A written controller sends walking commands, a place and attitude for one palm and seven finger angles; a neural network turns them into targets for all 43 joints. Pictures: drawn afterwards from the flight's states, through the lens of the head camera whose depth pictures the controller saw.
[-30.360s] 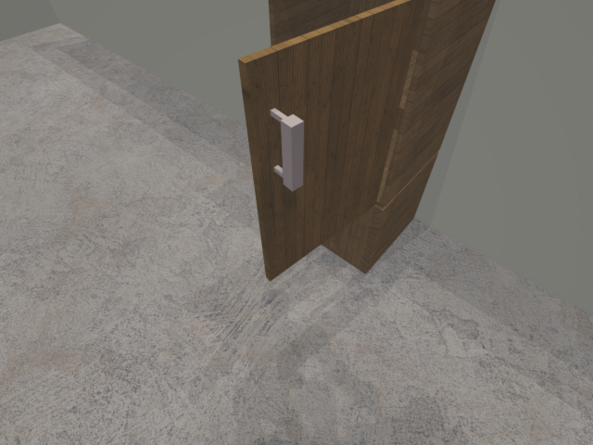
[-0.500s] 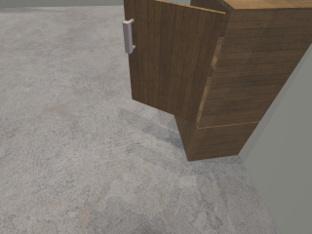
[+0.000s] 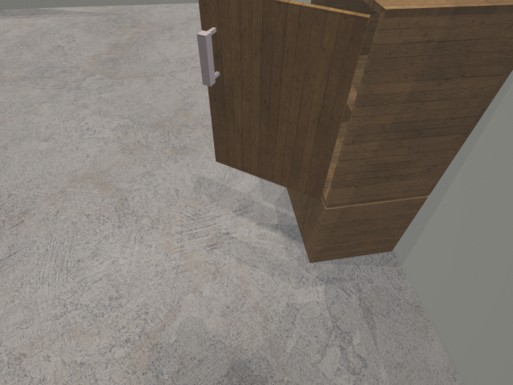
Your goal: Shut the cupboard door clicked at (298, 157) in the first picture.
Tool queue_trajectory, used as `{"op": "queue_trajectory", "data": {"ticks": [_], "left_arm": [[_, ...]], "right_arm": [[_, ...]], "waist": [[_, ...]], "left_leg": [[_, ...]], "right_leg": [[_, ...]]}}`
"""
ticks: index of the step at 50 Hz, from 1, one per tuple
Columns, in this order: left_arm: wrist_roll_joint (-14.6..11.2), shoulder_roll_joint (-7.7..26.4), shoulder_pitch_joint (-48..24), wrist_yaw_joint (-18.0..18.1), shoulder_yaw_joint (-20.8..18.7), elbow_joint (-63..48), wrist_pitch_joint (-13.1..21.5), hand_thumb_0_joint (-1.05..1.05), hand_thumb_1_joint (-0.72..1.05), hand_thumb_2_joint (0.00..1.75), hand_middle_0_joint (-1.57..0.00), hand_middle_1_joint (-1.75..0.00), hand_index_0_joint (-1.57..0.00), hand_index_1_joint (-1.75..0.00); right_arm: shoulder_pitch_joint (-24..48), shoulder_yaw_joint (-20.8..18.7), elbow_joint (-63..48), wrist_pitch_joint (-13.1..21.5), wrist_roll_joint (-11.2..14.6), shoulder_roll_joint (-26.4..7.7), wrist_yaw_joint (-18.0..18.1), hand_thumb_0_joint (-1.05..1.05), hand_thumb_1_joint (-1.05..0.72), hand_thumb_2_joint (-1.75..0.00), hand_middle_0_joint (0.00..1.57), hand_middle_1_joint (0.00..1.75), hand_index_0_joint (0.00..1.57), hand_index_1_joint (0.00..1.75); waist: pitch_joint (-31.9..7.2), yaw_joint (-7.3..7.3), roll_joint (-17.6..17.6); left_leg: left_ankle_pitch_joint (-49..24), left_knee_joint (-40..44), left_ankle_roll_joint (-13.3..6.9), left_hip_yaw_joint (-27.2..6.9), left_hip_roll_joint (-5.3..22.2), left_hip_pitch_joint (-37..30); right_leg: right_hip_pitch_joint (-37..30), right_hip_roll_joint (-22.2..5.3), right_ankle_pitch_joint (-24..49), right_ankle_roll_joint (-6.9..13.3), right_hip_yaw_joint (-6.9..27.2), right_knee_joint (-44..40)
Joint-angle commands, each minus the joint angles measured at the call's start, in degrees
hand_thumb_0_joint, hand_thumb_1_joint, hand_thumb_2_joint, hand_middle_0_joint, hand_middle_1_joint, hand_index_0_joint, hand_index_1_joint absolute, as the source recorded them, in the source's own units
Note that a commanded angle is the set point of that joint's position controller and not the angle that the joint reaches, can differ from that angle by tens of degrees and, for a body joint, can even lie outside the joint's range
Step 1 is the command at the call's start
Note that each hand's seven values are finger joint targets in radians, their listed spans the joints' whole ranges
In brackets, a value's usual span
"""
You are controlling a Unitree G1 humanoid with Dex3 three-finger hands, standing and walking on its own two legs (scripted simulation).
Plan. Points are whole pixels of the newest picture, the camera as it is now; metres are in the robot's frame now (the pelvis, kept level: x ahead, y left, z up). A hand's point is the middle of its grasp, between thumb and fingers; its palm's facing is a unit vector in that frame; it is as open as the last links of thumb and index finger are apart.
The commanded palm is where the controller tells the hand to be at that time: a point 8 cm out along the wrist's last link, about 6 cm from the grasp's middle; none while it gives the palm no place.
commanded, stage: walk to a spot facing it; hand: left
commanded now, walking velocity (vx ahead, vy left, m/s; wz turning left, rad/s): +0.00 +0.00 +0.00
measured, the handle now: (210, 56) +0.90 +0.17 +0.08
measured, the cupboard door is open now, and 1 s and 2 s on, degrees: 54 54 54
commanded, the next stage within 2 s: none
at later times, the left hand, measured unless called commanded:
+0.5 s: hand out of the picture +0.02 +0.22 -0.21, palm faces +0.24 -0.95 -0.21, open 7.4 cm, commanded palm none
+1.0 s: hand out of the picture -0.02 +0.19 -0.16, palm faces +0.46 -0.83 -0.31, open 7.4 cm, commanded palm none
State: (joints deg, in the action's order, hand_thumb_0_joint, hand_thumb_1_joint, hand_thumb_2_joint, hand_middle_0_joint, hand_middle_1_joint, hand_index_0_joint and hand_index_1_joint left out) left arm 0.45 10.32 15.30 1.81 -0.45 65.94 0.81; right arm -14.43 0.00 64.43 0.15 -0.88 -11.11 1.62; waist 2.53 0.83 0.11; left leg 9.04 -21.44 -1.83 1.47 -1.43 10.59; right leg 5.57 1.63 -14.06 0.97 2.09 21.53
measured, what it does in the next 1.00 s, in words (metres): steps on the spot, turning left: right foot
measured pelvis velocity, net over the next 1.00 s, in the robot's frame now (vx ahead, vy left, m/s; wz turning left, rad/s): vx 0.01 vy -0.04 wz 0.51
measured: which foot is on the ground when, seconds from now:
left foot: down 0.00-0.88, up 0.90-1.00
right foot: down 0.00-0.46, up 0.48-0.88, down 0.90-1.00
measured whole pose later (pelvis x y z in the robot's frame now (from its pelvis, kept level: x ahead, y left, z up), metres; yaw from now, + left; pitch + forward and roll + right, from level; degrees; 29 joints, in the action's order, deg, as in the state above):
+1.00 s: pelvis +0.01 -0.04 -0.01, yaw +29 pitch +2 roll +1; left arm 1.5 12.0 10.3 2.2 -3.1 51.4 -1.6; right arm -10.9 -5.9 52.4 -4.3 -1.8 -15.7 -0.7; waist 5.3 1.8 -2.1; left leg 24.8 -61.1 2.2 -4.9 -4.4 32.1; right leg 13.5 -2.0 -18.6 -0.2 -1.4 30.5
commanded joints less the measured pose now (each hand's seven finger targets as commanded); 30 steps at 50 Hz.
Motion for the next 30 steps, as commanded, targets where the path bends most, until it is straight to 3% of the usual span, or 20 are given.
{"op": "queue_trajectory", "data": {"ticks": [1, 5, 7, 12, 15, 17, 19, 20, 21, 22, 23, 24, 25, 26, 27, 30], "left_arm": [[0.16, 7.68, 2.47, 0.2, -1.09, -1.69, 0.62, 0.0, 0.9, 0.9, -0.2, -0.3, -0.2, -0.3], [0.11, 7.81, 1.73, 0.21, -1.07, -1.84, 0.6, 0.0, 0.9, 0.9, -0.2, -0.3, -0.2, -0.3], [0.04, 5.88, 2.97, 0.54, -1.01, -2.04, 0.01, 0.0, 0.9, 0.9, -0.2, -0.3, -0.2, -0.3], [0.27, 8.64, 2.36, 0.77, -2.88, -4.64, -0.96, 0.0, 0.9, 0.9, -0.2, -0.3, -0.2, -0.3], [0.41, 10.46, 0.81, 0.95, -4.08, -6.89, -1.16, 0.0, 0.9, 0.9, -0.2, -0.3, -0.2, -0.3], [0.66, 10.57, -0.75, 1.14, -4.41, -8.58, -1.23, 0.0, 0.9, 0.9, -0.2, -0.3, -0.2, -0.3], [1.16, 11.22, -3.28, 1.29, -4.95, -10.3, -1.3, 0.0, 0.9, 0.9, -0.2, -0.3, -0.2, -0.3], [1.24, 11.39, -3.98, 1.27, -5.25, -10.75, -1.25, 0.0, 0.9, 0.9, -0.2, -0.3, -0.2, -0.3], [1.1, 11.72, -3.94, 1.07, -5.37, -11.2, -1.27, 0.0, 0.9, 0.9, -0.2, -0.3, -0.2, -0.3], [0.85, 10.97, -3.89, 0.89, -5.42, -11.8, -1.44, 0.0, 0.9, 0.9, -0.2, -0.3, -0.2, -0.3], [0.14, 8.24, -1.56, 0.63, -5.14, -12.78, -1.8, 0.0, 0.9, 0.9, -0.2, -0.3, -0.2, -0.3], [0.11, 7.52, -4.16, 0.75, -4.49, -14.58, -2.25, 0.0, 0.9, 0.9, -0.2, -0.3, -0.2, -0.3], [0.47, 8.42, -4.92, 0.75, -4.76, -14.68, -2.83, 0.0, 0.9, 0.9, -0.2, -0.3, -0.2, -0.3], [0.71, 8.25, -6.58, 0.54, -5.18, -14.85, -3.1, 0.0, 0.9, 0.9, -0.2, -0.3, -0.2, -0.3], [1.09, 8.92, -6.93, 0.17, -5.27, -15.13, -2.95, 0.0, 0.9, 0.9, -0.2, -0.3, -0.2, -0.3], [1.08, 8.07, -6.13, -0.46, -5.27, -15.3, -2.52, 0.0, 0.9, 0.9, -0.2, -0.3, -0.2, -0.3]], "right_arm": [[-1.35, -1.45, -1.95, 0.65, 0.15, -7.85, 0.71, 0.0, -0.9, -0.9, 0.2, 0.3, 0.2, 0.3], [-0.67, -1.37, -2.31, 0.57, 0.13, -7.83, 0.61, 0.0, -0.9, -0.9, 0.2, 0.3, 0.2, 0.3], [-1.62, -0.89, -2.39, 0.02, 0.25, -5.28, 0.43, 0.0, -0.9, -0.9, 0.2, 0.3, 0.2, 0.3], [-0.1, -2.1, -5.05, -1.1, 0.15, -6.93, 0.08, 0.0, -0.9, -0.9, 0.2, 0.3, 0.2, 0.3], [-0.27, -2.85, -6.57, -1.78, -0.01, -6.02, -0.24, 0.0, -0.9, -0.9, 0.2, 0.3, 0.2, 0.3], [0.59, -3.64, -7.99, -2.45, -0.25, -5.91, -0.43, 0.0, -0.9, -0.9, 0.2, 0.3, 0.2, 0.3], [0.93, -4.07, -9.09, -2.75, -0.05, -5.58, -0.86, 0.0, -0.9, -0.9, 0.2, 0.3, 0.2, 0.3], [0.64, -4.04, -9.36, -2.62, 0.08, -5.3, -1.16, 0.0, -0.9, -0.9, 0.2, 0.3, 0.2, 0.3], [-0.11, -3.97, -9.47, -2.49, 0.08, -5.12, -1.4, 0.0, -0.9, -0.9, 0.2, 0.3, 0.2, 0.3], [-3.4, -4.19, -9.2, -1.96, -0.11, -6.49, -1.54, 0.0, -0.9, -0.9, 0.2, 0.3, 0.2, 0.3], [-6.11, -4.65, -9.23, -1.39, -0.91, -10.36, -1.19, 0.0, -0.9, -0.9, 0.2, 0.3, 0.2, 0.3], [-7.94, -5.25, -8.68, -1.86, -1.02, -12.68, -0.39, 0.0, -0.9, -0.9, 0.2, 0.3, 0.2, 0.3], [-7.63, -5.33, -8.53, -2.28, -1.2, -13.03, -0.22, 0.0, -0.9, -0.9, 0.2, 0.3, 0.2, 0.3], [-5.19, -5.44, -10.0, -2.17, -1.15, -12.68, -0.05, 0.0, -0.9, -0.9, 0.2, 0.3, 0.2, 0.3], [-3.03, -5.2, -11.23, -1.94, -1.25, -11.9, 0.07, 0.0, -0.9, -0.9, 0.2, 0.3, 0.2, 0.3], [-0.64, -5.3, -12.45, -1.51, -1.1, -11.97, 0.25, 0.0, -0.9, -0.9, 0.2, 0.3, 0.2, 0.3]], "waist": [[1.73, -0.09, -0.78], [1.38, -0.07, -0.2], [1.12, -0.31, -0.16], [1.32, -1.0, 0.21], [-0.09, -0.82, 5.47], [0.61, -0.71, 8.83], [2.39, -0.13, 9.11], [2.31, 0.41, 7.78], [1.71, 0.77, 6.09], [-0.52, 2.11, -1.89], [-2.01, 2.13, -17.55], [-2.5, 3.04, -18.64], [-3.4, 2.95, -11.98], [-1.28, 2.32, -11.04], [-0.88, 1.41, -7.28], [-1.71, 0.46, -4.53]], "left_leg": [[-3.71, 4.05, -0.46, -6.81, 7.23, -3.13], [-5.26, 3.56, -0.43, -7.13, 7.11, -3.2], [-7.4, 1.85, -0.15, -7.36, 6.74, -1.57], [-6.25, -3.4, -0.21, -8.64, 5.45, 5.68], [-2.65, -12.31, 1.08, -5.49, 2.53, 9.5], [10.88, -23.05, 2.22, -2.54, 1.88, 10.99], [18.37, -26.0, 2.59, -2.0, 3.79, 12.71], [17.58, -21.68, 2.61, -2.03, 4.97, 11.93], [12.27, -15.72, 2.59, -1.29, 4.86, 9.0], [-3.87, -7.55, 1.04, -5.46, 6.68, 2.86], [-26.72, -1.08, -4.76, -24.03, 16.26, -1.55], [-33.32, 3.15, -10.21, -31.45, 22.2, -3.67], [-14.26, 4.75, -10.18, -28.55, 21.14, -0.99], [-0.91, 7.01, -8.17, -28.9, 18.65, 3.25], [4.7, 6.88, -7.22, -28.57, 17.17, 4.16], [4.73, 6.78, -6.13, -24.32, 13.77, 3.01]], "right_leg": [[5.49, -6.24, 4.38, 1.8, 4.96, -5.35], [4.78, -6.65, 5.56, 1.65, 4.47, -5.18], [4.18, -7.07, 6.68, 1.04, 3.3, -3.11], [2.82, -9.6, 6.87, 2.3, 2.05, 0.65], [1.63, -15.83, 7.88, 6.13, 4.99, -0.25], [3.59, -20.57, 13.48, 9.95, 6.16, -1.38], [4.49, -22.81, 19.34, 10.93, 3.69, 0.3], [3.62, -22.58, 22.72, 9.86, 1.48, 3.44], [4.08, -21.09, 23.69, 7.51, -1.46, 7.55], [7.49, -16.95, 19.12, 3.07, -6.07, 17.04], [16.16, -7.36, -0.75, -2.54, -10.53, 30.66], [21.93, -3.5, -23.96, -3.21, -5.73, 39.51], [20.5, -4.79, -20.85, -1.98, -1.02, 43.08], [22.69, -5.56, -16.45, -2.03, -0.19, 44.33], [23.61, -5.67, -12.81, -2.45, 0.43, 44.64], [24.84, -5.14, -7.1, -3.71, 0.16, 42.55]]}}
